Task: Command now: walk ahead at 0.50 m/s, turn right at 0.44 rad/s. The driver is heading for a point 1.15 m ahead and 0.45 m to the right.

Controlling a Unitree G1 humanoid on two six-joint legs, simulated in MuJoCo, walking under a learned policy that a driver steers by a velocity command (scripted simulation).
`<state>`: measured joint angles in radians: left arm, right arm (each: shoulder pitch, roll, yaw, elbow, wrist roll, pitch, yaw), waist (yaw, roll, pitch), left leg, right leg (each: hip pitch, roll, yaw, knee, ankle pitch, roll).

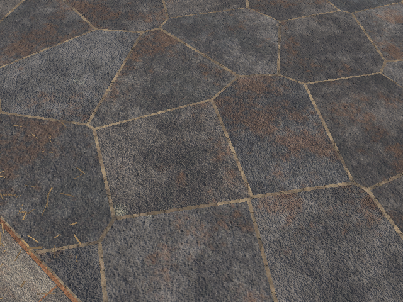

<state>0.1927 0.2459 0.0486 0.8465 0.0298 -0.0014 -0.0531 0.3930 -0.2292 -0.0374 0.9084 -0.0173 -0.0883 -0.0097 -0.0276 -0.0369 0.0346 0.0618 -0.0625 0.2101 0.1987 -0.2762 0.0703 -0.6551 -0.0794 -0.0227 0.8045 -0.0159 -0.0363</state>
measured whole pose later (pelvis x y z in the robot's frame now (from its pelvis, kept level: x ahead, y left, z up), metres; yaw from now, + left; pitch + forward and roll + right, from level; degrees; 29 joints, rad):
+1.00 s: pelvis +0.54 -0.10 +0.00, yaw -35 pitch +1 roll +1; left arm 0.14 0.30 0.06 0.74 0.03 0.01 -0.07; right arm 0.38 -0.25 -0.04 0.85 -0.02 -0.08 0.00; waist -0.04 -0.05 0.03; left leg -0.04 -0.01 0.18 0.26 -0.24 0.03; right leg -0.66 -0.05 0.02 0.96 -0.12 -0.03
